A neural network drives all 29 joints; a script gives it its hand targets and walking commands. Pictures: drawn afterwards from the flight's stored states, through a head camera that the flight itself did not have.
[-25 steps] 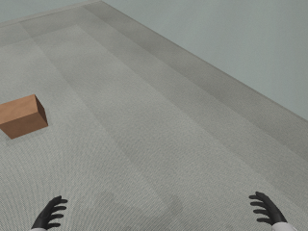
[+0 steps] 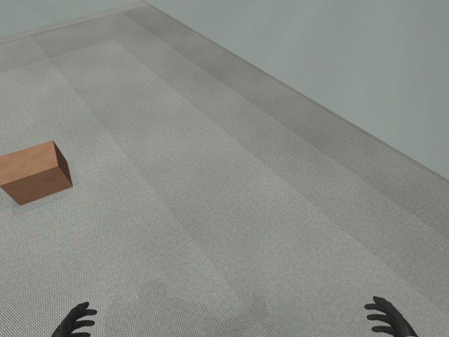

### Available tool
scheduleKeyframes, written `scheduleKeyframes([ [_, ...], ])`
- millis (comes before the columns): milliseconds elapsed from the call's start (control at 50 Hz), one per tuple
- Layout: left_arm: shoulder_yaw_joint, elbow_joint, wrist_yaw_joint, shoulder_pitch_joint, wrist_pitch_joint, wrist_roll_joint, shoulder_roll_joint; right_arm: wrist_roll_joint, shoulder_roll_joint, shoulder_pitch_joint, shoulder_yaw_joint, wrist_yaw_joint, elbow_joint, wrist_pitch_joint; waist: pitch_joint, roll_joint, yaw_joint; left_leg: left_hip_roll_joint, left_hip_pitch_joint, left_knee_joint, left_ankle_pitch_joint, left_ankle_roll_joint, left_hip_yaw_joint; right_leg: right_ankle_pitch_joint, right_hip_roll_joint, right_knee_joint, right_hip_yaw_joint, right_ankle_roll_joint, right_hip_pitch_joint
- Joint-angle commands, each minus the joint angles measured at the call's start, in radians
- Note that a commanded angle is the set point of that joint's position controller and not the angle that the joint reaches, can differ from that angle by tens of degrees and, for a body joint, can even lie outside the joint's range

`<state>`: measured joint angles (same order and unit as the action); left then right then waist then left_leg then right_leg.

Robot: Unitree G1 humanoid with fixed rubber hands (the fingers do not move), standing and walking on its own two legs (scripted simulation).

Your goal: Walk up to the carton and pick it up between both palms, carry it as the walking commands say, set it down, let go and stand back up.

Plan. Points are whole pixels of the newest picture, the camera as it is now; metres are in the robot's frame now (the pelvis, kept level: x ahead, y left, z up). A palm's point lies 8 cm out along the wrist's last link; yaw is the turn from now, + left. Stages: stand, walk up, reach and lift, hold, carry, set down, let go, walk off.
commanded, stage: stand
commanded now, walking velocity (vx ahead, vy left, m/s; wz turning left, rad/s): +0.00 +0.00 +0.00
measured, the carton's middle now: (36, 172) +1.03 +1.03 -0.68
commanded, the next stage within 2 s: walk up in 0.14 s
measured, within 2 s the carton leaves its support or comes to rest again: neither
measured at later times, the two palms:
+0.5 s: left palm out of the picture +0.07 +0.31 -0.12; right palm out of the picture +0.10 -0.28 -0.11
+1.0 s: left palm out of the picture -0.07 +0.33 -0.11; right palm (310, 290) +0.22 -0.16 -0.11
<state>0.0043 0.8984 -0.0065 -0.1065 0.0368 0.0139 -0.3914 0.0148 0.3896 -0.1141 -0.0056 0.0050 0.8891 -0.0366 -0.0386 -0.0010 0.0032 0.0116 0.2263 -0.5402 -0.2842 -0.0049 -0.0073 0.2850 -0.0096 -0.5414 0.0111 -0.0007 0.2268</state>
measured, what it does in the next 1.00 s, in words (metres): steps on the spot, turning left: right foot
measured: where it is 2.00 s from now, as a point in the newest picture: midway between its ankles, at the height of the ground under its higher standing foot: (130, 303)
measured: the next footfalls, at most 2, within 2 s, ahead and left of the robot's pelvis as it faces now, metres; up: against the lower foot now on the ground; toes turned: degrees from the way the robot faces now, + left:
right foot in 0.94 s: +0.05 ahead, -0.07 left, +0.00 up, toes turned +15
left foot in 1.30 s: +0.14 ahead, +0.37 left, +0.00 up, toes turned +37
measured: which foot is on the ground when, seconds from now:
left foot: down 0.00-0.92, up 0.94-1.00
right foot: down 0.00-0.60, up 0.62-0.92, down 0.94-1.00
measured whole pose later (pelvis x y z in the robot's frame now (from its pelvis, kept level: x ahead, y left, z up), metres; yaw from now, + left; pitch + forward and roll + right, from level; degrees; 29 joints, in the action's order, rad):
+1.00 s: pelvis +0.01 +0.05 +0.00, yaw +23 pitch +1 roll -1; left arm 0.04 0.93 0.04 -0.30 0.03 0.03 -0.30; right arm 0.04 0.31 -0.17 -0.07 0.06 0.86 0.04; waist 0.02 -0.05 0.04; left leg -0.04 0.46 -0.89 -0.36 0.02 0.03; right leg 0.32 -0.04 -0.47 0.15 -0.01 0.15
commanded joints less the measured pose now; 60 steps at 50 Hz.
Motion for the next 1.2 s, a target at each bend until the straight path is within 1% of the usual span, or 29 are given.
scheduleKeyframes([
  [0,0.033,-0.030,0.004,0.050,0.011,-0.001,-0.167,-0.001,0.165,0.047,-0.034,-0.004,-0.030,-0.010,0.070,-0.001,0.000,0.093,-0.034,0.121,0.174,0.049,0.093,-0.167,-0.095,0.125,-0.096,0.049,-0.030],
  [300,0.025,0.073,0.005,0.069,0.005,-0.002,-0.173,-0.001,0.170,0.068,-0.028,-0.005,0.077,-0.003,0.057,0.000,-0.001,0.106,-0.078,0.215,0.169,0.034,0.094,-0.166,-0.109,0.217,-0.098,0.036,-0.075],
  [320,0.037,0.041,0.006,0.052,-0.039,-0.009,-0.111,0.005,0.132,-0.045,-0.047,0.028,0.047,0.037,0.041,0.025,0.012,0.059,0.104,0.168,-0.178,0.057,0.125,0.214,-0.116,0.153,0.062,0.032,-0.131],
  [340,0.055,0.056,0.018,0.033,-0.053,0.012,-0.118,0.025,0.100,0.021,-0.083,0.026,0.025,0.055,-0.069,0.026,0.020,0.096,0.148,0.078,0.176,0.046,0.099,-0.007,-0.155,0.109,0.010,0.041,-0.065],
  [380,0.064,0.041,0.030,-0.012,-0.064,0.004,-0.113,0.019,0.079,-0.016,-0.088,0.022,-0.006,0.063,-0.003,0.035,0.031,0.064,0.138,-0.080,0.429,0.036,0.043,-0.177,-0.210,0.080,0.010,0.071,-0.092],
  [400,0.067,0.037,0.033,-0.020,-0.063,0.001,-0.113,0.015,0.065,-0.032,-0.090,0.020,-0.005,0.065,0.038,0.066,0.031,0.033,0.120,-0.181,0.399,0.024,0.008,-0.271,-0.264,0.093,-0.019,0.104,-0.085],
  [420,0.069,0.022,0.036,-0.013,-0.069,0.012,-0.116,0.016,0.052,-0.027,-0.077,0.022,-0.059,0.082,0.071,0.174,0.027,0.014,0.149,-0.270,-0.043,0.005,0.029,-0.278,-0.366,0.160,-0.108,0.108,-0.030],
  [440,0.074,0.005,0.035,0.013,-0.074,0.019,-0.124,0.018,0.047,-0.019,-0.075,0.023,-0.075,0.094,0.062,0.222,0.029,0.038,0.188,-0.380,-0.254,-0.007,0.019,-0.289,-0.442,0.190,-0.161,0.142,-0.014],
  [460,0.077,-0.017,0.033,0.035,-0.077,0.020,-0.119,0.016,0.044,-0.006,-0.074,0.023,-0.080,0.100,0.061,0.191,0.023,0.059,0.210,-0.405,-0.267,-0.008,0.012,-0.331,-0.455,0.198,-0.151,0.155,-0.031],
  [500,0.079,-0.032,0.031,0.091,-0.082,0.023,-0.092,0.005,0.026,-0.034,-0.070,0.031,-0.071,0.102,0.050,0.169,-0.017,0.083,0.146,-0.283,-0.202,-0.010,-0.012,-0.327,-0.373,0.152,-0.028,0.097,-0.018],
  [560,0.086,-0.026,0.028,0.057,-0.087,0.019,-0.060,-0.003,0.010,-0.108,-0.073,0.037,-0.035,0.088,0.084,0.092,-0.063,0.017,-0.044,0.022,0.012,0.005,-0.076,-0.215,-0.264,-0.089,0.095,0.036,0.023],
  [580,0.073,-0.054,0.026,0.054,-0.086,0.017,-0.007,0.008,0.095,-0.138,-0.089,0.029,-0.034,0.081,0.065,-0.163,-0.079,0.171,-0.108,0.150,0.223,0.064,0.188,0.011,-0.128,-0.343,0.171,-0.007,0.175],
  [600,0.067,-0.099,0.031,0.102,-0.098,0.015,0.021,0.016,0.182,-0.161,-0.098,0.026,-0.056,0.076,0.067,-0.352,-0.101,0.360,-0.058,0.263,0.406,0.187,0.537,0.355,-0.021,-0.513,0.056,-0.053,0.328],
  [620,0.069,-0.106,0.040,0.090,-0.106,0.011,0.002,0.015,0.178,-0.175,-0.093,0.018,-0.066,0.071,0.090,-0.247,-0.094,0.372,-0.073,0.262,0.344,0.211,0.544,0.316,-0.063,-0.578,-0.035,-0.051,0.342],
  [680,0.063,-0.084,0.037,0.041,-0.095,0.009,0.013,0.010,0.083,-0.062,-0.083,0.003,-0.076,0.070,0.051,-0.118,-0.029,0.240,-0.036,0.242,0.206,0.160,0.334,0.154,-0.083,-0.564,-0.027,-0.054,0.331],
  [700,0.069,-0.053,0.029,-0.005,-0.084,0.018,0.018,0.014,0.068,-0.061,-0.088,0.012,-0.069,0.066,0.084,-0.101,-0.027,0.199,-0.043,0.246,0.147,0.155,0.296,0.127,-0.071,-0.559,-0.008,-0.059,0.293],
  [720,0.068,-0.042,0.018,-0.035,-0.078,0.017,-0.004,0.012,0.049,-0.050,-0.087,0.030,-0.083,0.073,0.158,-0.217,-0.030,0.136,0.021,0.319,-0.299,0.128,0.262,0.128,-0.055,-0.473,0.067,-0.076,0.176],
  [740,0.059,-0.041,0.016,-0.022,-0.075,0.017,0.007,0.012,0.047,-0.011,-0.088,0.039,-0.083,0.075,0.078,-0.235,-0.025,0.129,0.086,0.363,-0.367,0.125,0.263,0.133,-0.042,-0.395,0.101,-0.090,0.166],
  [820,0.046,-0.057,0.017,-0.035,-0.038,0.012,0.032,0.007,0.046,-0.090,-0.087,0.040,-0.044,0.059,0.027,-0.127,-0.027,0.154,0.057,0.344,-0.279,0.178,0.354,0.165,-0.031,-0.175,0.085,-0.075,0.122],
  [860,0.041,-0.036,0.028,-0.143,-0.020,0.008,0.036,0.006,0.060,-0.043,-0.091,0.044,-0.053,0.063,0.041,-0.126,0.029,0.130,0.137,0.296,-0.289,0.152,0.350,0.129,-0.020,-0.034,0.105,-0.049,-0.037],
  [880,0.045,0.000,0.037,-0.257,-0.012,0.007,0.027,0.004,0.066,0.022,-0.094,0.048,-0.071,0.066,0.046,-0.102,0.094,0.086,0.277,0.235,-0.304,0.106,0.302,0.067,-0.018,0.108,0.126,-0.022,-0.240],
  [900,0.059,0.052,0.050,-0.390,-0.007,0.009,-0.009,0.006,0.045,0.090,-0.089,0.053,-0.103,0.062,0.048,-0.015,0.158,0.016,0.450,0.108,-0.295,0.052,0.238,0.081,-0.091,0.247,0.069,0.010,-0.449],
  [920,0.072,0.080,0.061,-0.455,-0.006,0.018,-0.057,0.010,-0.036,0.128,-0.069,0.051,-0.134,0.051,0.040,0.233,0.176,-0.035,0.600,-0.269,-0.316,0.058,0.175,0.231,-0.336,0.321,-0.219,0.032,-0.509],
  [940,0.085,0.046,0.068,-0.369,-0.003,0.021,-0.124,0.027,-0.052,0.163,-0.062,0.052,-0.191,0.047,-0.019,0.166,0.143,0.008,0.746,-0.450,-0.177,0.018,0.090,0.461,-0.543,0.455,-0.498,0.104,-0.387],
  [960,0.089,0.020,0.066,-0.306,0.000,0.025,-0.151,0.030,-0.017,0.162,-0.070,0.060,-0.191,0.051,-0.054,0.102,0.106,0.080,0.741,-0.542,-0.114,0.011,0.115,0.531,-0.591,0.493,-0.539,0.145,-0.307],
  [1000,0.074,0.000,0.045,-0.235,0.021,0.028,-0.068,0.029,-0.010,0.107,-0.086,0.091,-0.171,0.055,-0.119,0.083,0.037,0.093,0.646,-0.601,0.034,-0.027,0.118,0.374,-0.446,0.479,-0.281,0.092,-0.183],
  [1040,0.069,0.002,0.042,-0.274,0.035,0.019,-0.037,0.030,-0.015,0.091,-0.089,0.111,-0.168,0.069,-0.133,0.048,0.030,0.085,0.599,-0.611,0.149,-0.049,0.073,0.094,-0.372,0.400,-0.091,0.043,-0.156],
  [1080,0.068,0.014,0.036,-0.319,0.040,0.018,-0.031,0.013,-0.034,0.099,-0.081,0.115,-0.177,0.074,-0.115,0.102,0.037,0.070,0.549,-0.551,0.173,-0.053,0.023,-0.134,-0.331,0.360,0.013,0.029,-0.154],
  [1180,0.077,0.005,0.010,-0.338,0.028,0.014,-0.049,-0.025,-0.081,0.198,-0.052,0.117,-0.182,0.062,-0.147,0.226,0.061,0.056,0.319,-0.218,0.144,-0.018,-0.082,-0.172,-0.302,0.388,0.165,0.020,-0.078],
])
